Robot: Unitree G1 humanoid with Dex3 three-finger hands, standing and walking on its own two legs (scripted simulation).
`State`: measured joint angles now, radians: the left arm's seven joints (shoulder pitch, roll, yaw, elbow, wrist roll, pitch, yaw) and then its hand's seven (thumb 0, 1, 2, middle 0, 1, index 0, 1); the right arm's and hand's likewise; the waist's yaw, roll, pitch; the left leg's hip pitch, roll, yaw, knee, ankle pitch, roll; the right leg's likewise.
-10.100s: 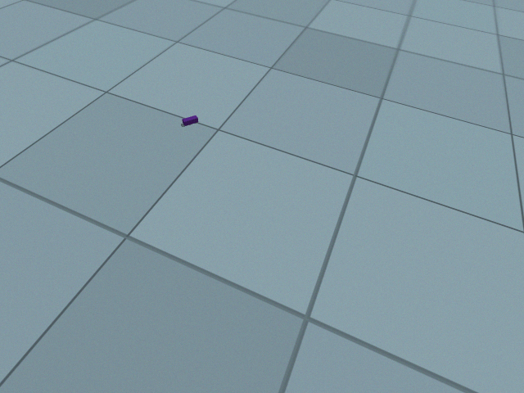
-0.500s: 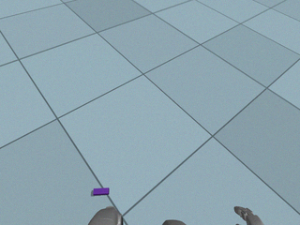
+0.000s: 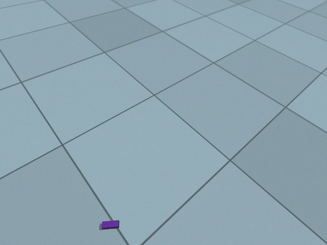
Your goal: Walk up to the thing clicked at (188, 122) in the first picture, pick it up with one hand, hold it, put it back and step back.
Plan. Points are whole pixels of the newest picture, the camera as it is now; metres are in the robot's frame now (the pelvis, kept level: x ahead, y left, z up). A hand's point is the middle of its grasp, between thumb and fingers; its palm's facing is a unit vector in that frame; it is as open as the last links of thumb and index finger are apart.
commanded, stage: walk up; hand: left
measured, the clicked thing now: (110, 224) +0.33 +0.22 -0.76
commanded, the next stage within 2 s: none
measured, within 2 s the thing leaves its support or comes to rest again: neither
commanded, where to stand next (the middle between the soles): -0.02 -0.02 m, yaw +1 degrees
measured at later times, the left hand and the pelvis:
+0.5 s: hand out of the picture -0.02 +0.24 -0.16, palm faces -0.04 -0.89 -0.46, open 7.3 cm; pelvis -0.07 -0.04 -0.03, yaw -1 degrees
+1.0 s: hand out of the picture -0.07 +0.28 -0.17, palm faces +0.10 -0.93 -0.36, open 7.3 cm; pelvis -0.06 +0.00 -0.01, yaw +6 degrees
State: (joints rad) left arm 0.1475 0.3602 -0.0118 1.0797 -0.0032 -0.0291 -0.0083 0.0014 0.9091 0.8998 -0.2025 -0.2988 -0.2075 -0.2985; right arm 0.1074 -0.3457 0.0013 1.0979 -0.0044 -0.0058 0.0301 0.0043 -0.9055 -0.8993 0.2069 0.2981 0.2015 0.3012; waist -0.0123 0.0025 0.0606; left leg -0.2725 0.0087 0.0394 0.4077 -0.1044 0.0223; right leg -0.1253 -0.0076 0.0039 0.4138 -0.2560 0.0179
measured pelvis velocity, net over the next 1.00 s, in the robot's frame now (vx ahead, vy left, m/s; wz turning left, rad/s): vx -0.06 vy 0.00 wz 0.10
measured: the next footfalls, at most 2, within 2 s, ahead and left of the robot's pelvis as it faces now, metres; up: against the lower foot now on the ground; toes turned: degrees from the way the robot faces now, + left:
left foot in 0.92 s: -0.02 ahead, +0.12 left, +0.00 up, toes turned +8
right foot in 1.30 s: +0.03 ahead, -0.13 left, +0.00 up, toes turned +5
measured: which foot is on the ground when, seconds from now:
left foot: down 0.00-0.42, up 0.44-0.90, down 0.92-1.00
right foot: down 0.00-0.94, up 0.96-1.00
